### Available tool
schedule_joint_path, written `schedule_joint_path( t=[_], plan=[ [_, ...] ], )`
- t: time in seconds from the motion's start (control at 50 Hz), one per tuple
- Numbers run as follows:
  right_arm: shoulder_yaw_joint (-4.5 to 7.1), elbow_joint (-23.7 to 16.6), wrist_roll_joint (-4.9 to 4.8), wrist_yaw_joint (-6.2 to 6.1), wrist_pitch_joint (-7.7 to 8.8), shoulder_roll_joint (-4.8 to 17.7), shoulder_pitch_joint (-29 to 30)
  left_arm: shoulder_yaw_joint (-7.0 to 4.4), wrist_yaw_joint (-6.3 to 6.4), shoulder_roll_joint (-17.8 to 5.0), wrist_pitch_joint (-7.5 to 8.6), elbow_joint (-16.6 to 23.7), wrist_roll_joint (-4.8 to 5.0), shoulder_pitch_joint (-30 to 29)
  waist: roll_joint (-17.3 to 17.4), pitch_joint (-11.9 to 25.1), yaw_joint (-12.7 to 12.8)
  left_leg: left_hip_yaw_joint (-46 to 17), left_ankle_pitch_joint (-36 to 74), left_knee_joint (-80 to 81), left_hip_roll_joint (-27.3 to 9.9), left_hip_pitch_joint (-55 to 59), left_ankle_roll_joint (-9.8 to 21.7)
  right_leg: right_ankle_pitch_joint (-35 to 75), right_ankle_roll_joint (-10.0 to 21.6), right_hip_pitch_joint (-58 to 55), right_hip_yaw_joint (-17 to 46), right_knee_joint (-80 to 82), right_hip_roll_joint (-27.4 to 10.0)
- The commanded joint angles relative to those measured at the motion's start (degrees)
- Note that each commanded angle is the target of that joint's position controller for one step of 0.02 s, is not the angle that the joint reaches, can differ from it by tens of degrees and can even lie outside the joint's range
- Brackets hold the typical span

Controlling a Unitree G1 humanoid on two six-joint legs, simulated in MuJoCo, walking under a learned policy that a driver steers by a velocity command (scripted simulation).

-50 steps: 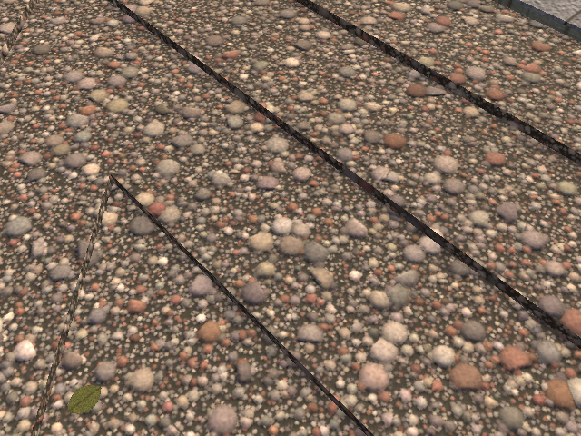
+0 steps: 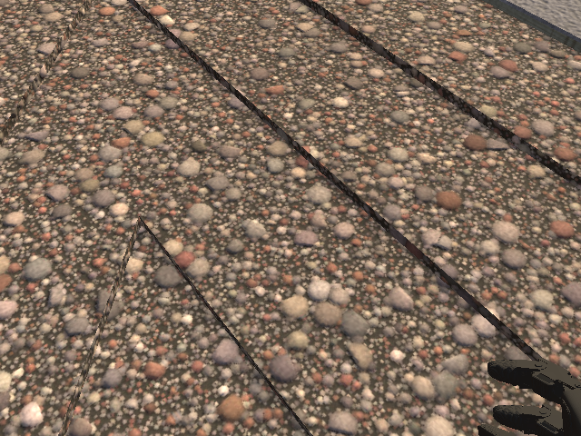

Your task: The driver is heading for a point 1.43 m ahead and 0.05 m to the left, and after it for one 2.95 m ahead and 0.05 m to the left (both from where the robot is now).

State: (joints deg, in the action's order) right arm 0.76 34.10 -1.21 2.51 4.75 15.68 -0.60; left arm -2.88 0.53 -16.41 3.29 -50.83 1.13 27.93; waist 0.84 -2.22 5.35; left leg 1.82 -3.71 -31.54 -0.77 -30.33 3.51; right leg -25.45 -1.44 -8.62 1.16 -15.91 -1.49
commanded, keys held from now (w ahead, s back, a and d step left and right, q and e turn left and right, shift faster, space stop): w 1.00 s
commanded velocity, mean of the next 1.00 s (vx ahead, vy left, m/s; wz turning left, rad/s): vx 0.49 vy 0.00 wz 0.00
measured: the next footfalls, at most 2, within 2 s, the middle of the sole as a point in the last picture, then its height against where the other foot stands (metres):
left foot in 0.02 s outside the picture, level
right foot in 0.54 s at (384, 425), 0.04 m higher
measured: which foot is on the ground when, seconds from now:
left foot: up 0.00-0.00, down 0.02-0.58, up 0.60-1.00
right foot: down 0.00-0.02, up 0.04-0.52, down 0.54-1.00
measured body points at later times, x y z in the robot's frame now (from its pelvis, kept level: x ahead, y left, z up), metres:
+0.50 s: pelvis +0.25 +0.01 +0.02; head +0.28 +0.02 +0.47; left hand +0.47 +0.23 -0.06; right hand +0.26 -0.26 -0.10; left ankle +0.14 +0.11 -0.72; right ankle +0.43 -0.13 -0.67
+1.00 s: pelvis +0.52 +0.02 +0.06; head +0.53 +0.03 +0.51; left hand +0.53 +0.31 -0.07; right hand +0.71 -0.21 -0.03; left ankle +0.67 +0.16 -0.66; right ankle +0.44 -0.12 -0.68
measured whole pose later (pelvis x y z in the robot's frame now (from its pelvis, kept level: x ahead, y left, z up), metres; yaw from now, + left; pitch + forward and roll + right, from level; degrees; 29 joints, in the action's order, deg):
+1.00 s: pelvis +0.52 +0.02 +0.06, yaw +2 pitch +2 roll -3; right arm 1.3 42.9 -0.8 1.8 3.4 15.0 -6.4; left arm -3.6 0.1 -16.4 4.5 -48.9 1.5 20.7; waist 1.9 0.1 3.9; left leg -1.2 -1.5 -33.2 -5.3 -32.6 0.2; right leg -15.1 -0.7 1.5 -4.6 -15.0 0.5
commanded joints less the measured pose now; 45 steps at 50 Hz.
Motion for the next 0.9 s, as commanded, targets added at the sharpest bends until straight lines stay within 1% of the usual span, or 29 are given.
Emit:
schedule_joint_path(
  t=[0.02,0.04,0.06,0.08,0.1,0.12,0.14,0.16,0.2,0.28,0.34,0.38,0.46,0.5,0.52,0.54,0.56,0.58,0.6,0.62,0.64,0.66,0.68,0.7,0.74,0.76,0.82,0.86,0.9],
  plan=[
    [5.57,2.92,0.34,-2.03,-0.93,13.03,-24.58,-0.99,0.50,-6.68,0.30,5.26,-1.97,-3.00,0.83,14.86,-15.41,-9.87,-1.60,-2.47,-7.70,41.04,5.55,36.10,4.56,25.10,-0.22,-34.03,-5.36],
    [5.71,3.90,1.70,-1.26,-0.68,17.58,-25.87,1.24,0.05,1.83,1.19,5.99,-0.88,6.16,19.89,23.88,-9.09,-41.48,-19.76,10.36,-21.08,52.43,14.58,-6.64,1.64,40.89,2.91,-54.71,5.66],
    [4.53,3.49,1.07,-1.08,-0.39,11.48,-23.47,-0.20,-0.54,-5.10,2.10,5.09,0.79,1.69,12.65,18.87,-11.03,-47.81,-31.47,18.06,-20.05,47.33,13.36,-6.38,2.08,47.39,7.88,-61.77,3.13],
    [3.91,3.44,0.63,-1.10,-0.06,9.55,-19.03,-1.13,-0.81,-8.03,2.42,7.15,1.98,-5.33,7.77,9.12,-10.33,-38.80,-30.10,18.32,-18.97,39.11,11.08,-1.05,2.94,51.19,5.49,-62.34,-0.01],
    [3.68,3.26,0.87,-1.00,0.16,8.93,-15.40,-0.87,-0.48,-7.56,2.69,8.07,1.38,-8.81,1.91,5.24,-8.58,-31.65,-22.07,18.75,-16.83,31.00,10.12,4.56,3.32,49.03,4.16,-59.59,-3.00],
    [3.47,3.25,1.57,-0.72,0.42,7.96,-13.08,-0.97,-0.26,-6.91,2.61,8.21,0.39,-9.90,1.24,3.25,-6.75,-26.12,-15.31,19.53,-14.19,25.04,9.66,7.89,3.29,46.62,3.96,-56.54,-4.81],
    [3.20,3.32,2.21,-0.68,0.78,6.86,-11.76,-1.03,-0.26,-6.29,2.12,7.76,0.10,-8.44,3.09,3.56,-4.85,-22.46,-11.99,21.06,-12.37,21.50,9.32,10.30,3.30,43.06,4.63,-54.95,-6.34],
    [3.15,3.66,2.07,-0.67,1.17,6.28,-11.31,-0.92,-0.19,-5.41,1.56,7.24,0.06,-7.32,4.10,3.89,-4.03,-20.33,-10.15,22.60,-11.56,19.80,9.79,11.33,2.99,41.33,4.40,-53.82,-6.68],
    [3.14,5.08,1.50,-0.63,2.02,6.20,-12.12,-0.73,0.12,-4.24,0.45,7.03,-0.40,-7.27,3.50,2.83,-3.36,-16.66,-6.79,24.51,-11.08,17.44,10.94,12.35,2.04,41.63,3.54,-52.03,-6.92],
    [3.28,7.59,1.10,-1.31,1.44,7.36,-15.44,-0.51,0.41,-3.84,-0.12,9.96,-1.08,-15.18,1.45,-1.38,-4.90,-14.28,-7.63,26.65,-11.43,19.75,11.48,18.89,-0.03,52.64,3.53,-46.02,-8.01],
    [3.49,8.46,1.08,-1.77,0.32,8.56,-17.96,0.66,-0.03,-1.52,0.56,11.91,-1.34,-21.75,1.09,-1.85,-7.84,-10.74,-2.87,26.90,-10.73,22.13,10.07,22.26,-0.24,52.91,0.92,-36.85,-6.90],
    [3.47,9.48,0.97,-1.91,-0.10,9.18,-20.46,0.89,-0.58,-1.40,1.28,13.08,-1.08,-25.26,0.54,-1.86,-9.49,-9.05,0.67,26.47,-10.88,24.60,9.69,23.98,0.09,52.47,-0.95,-32.30,-5.77],
    [3.06,11.66,0.60,-1.95,-1.26,9.19,-24.49,1.29,-2.25,-1.06,2.41,16.07,-0.42,-31.15,2.31,-2.09,-11.24,-7.81,7.64,23.76,-12.24,31.04,9.35,21.05,1.35,51.28,-3.92,-24.91,-3.08],
    [3.02,12.02,0.62,-2.18,-2.10,9.54,-24.43,1.07,-3.01,-1.62,2.81,16.83,-0.17,-30.53,4.94,-0.52,-9.34,-7.50,16.40,20.68,-13.27,33.48,8.59,16.25,3.06,46.88,-5.80,-22.52,-0.63],
    [3.03,11.73,0.61,-2.44,-2.36,10.08,-23.09,0.37,-3.11,-2.98,2.93,16.28,-0.17,-27.02,6.56,2.01,-6.54,-6.51,27.31,16.65,-12.88,33.50,7.64,15.45,4.32,40.67,-6.86,-20.74,1.29],
    [2.88,11.42,0.46,-2.89,-2.52,10.06,-21.78,-0.88,-2.89,-5.13,2.87,14.22,-0.33,-19.79,6.87,6.58,-2.28,-4.10,38.18,8.87,-10.86,32.27,5.95,17.08,6.01,30.10,-7.70,-17.27,3.32],
    [2.35,10.20,0.51,-3.44,-2.20,8.77,-21.21,-2.55,-2.32,-9.18,2.77,11.55,-0.75,-9.72,5.71,13.79,1.90,-1.95,38.21,-3.64,-8.17,23.30,3.21,18.79,9.26,12.64,-2.07,-17.77,-0.16],
    [0.72,8.35,0.56,-3.45,-1.25,4.05,-25.43,-4.41,-1.82,-14.92,2.10,9.83,-1.83,-0.71,-7.49,23.86,2.58,1.32,16.14,-26.42,-0.61,3.06,-1.34,4.31,17.63,-7.96,23.48,-13.71,-14.85],
    [0.88,7.93,1.32,-2.94,-0.07,4.72,-21.01,-3.32,-1.37,-11.72,2.00,9.60,-1.18,0.63,-14.22,25.31,3.81,-7.00,-24.41,-37.13,4.27,-7.50,-1.29,-1.79,19.81,-11.14,42.63,-2.06,-19.76],
    [2.29,7.19,-0.39,-1.86,0.93,8.24,-19.11,-2.08,-1.14,-9.23,2.17,9.89,-1.09,-4.53,-11.45,16.49,1.58,-10.27,-23.92,-43.77,1.09,-13.81,-0.55,-5.93,18.10,-4.20,37.75,-0.67,-20.08],
    [2.11,6.28,-0.99,-1.45,1.26,8.03,-15.61,-1.67,-0.88,-7.51,2.02,10.57,-1.04,-8.38,-7.45,10.57,0.01,-7.87,-19.65,-42.53,-2.03,-14.52,0.28,-4.16,16.74,3.67,29.96,0.11,-18.09],
    [2.17,5.81,-0.41,-1.37,1.15,7.14,-14.22,-1.29,-1.04,-6.13,2.18,10.10,-1.01,-11.06,-4.29,5.73,-2.19,-6.64,-16.37,-38.33,-4.37,-12.56,0.26,1.31,15.73,11.78,23.81,2.30,-16.00],
    [2.65,6.49,0.13,-1.69,0.51,6.80,-15.29,-0.79,-1.20,-4.19,2.68,10.24,-1.33,-13.42,-4.79,4.15,-4.64,-7.05,-13.99,-35.07,-6.26,-8.23,-0.02,6.29,14.42,17.39,18.98,4.09,-13.66],
    [2.55,7.68,0.07,-1.80,-0.35,5.59,-17.63,-0.68,-1.46,-3.42,2.89,10.25,-1.35,-15.22,-6.23,3.57,-6.35,-6.74,-12.85,-34.33,-6.56,-4.57,-0.68,8.73,14.34,21.17,15.38,5.74,-12.24],
    [2.38,8.60,0.34,-2.13,-1.55,4.24,-18.52,-1.08,-1.53,-4.15,3.69,9.37,-1.06,-15.32,-5.51,2.53,-7.37,-5.74,-9.55,-32.37,-6.72,-3.00,-2.21,13.60,15.45,24.22,10.09,8.52,-11.13],
    [2.49,8.30,0.54,-2.36,-1.78,4.41,-17.08,-1.35,-1.29,-4.86,3.89,8.79,-1.02,-14.75,-4.75,1.65,-7.43,-5.71,-7.11,-30.64,-7.03,-4.44,-2.93,14.61,15.77,24.12,8.66,9.47,-11.11],
    [2.26,6.80,0.93,-2.31,-1.34,3.82,-10.77,-1.91,-0.41,-6.52,3.49,7.30,-0.65,-11.97,-3.44,0.23,-5.86,-5.16,1.33,-21.49,-7.60,-9.12,-4.47,15.77,15.47,20.60,5.68,10.54,-10.64],
    [1.53,6.22,0.78,-1.82,-0.99,2.27,-7.13,-2.21,-0.15,-7.69,2.76,7.23,-0.48,-11.83,-4.15,-0.33,-4.54,-2.88,4.83,-11.16,-6.01,-4.26,-4.99,17.04,13.98,22.49,1.47,10.33,-8.77],
    [1.28,5.60,0.54,-1.29,-0.85,1.98,-4.00,-2.72,-0.05,-9.35,2.40,6.33,-0.06,-9.60,-4.73,-0.13,-2.86,-1.84,5.40,-6.09,-4.92,-1.23,-5.19,15.89,13.44,21.26,1.29,10.25,-10.17]
  ],
)
Velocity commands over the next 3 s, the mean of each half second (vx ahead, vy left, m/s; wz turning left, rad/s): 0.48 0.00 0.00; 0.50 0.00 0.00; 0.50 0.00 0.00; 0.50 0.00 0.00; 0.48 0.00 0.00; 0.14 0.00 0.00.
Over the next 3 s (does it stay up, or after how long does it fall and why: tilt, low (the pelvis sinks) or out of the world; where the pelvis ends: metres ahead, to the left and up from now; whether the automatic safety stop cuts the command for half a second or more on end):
stays up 1.38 0.10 0.09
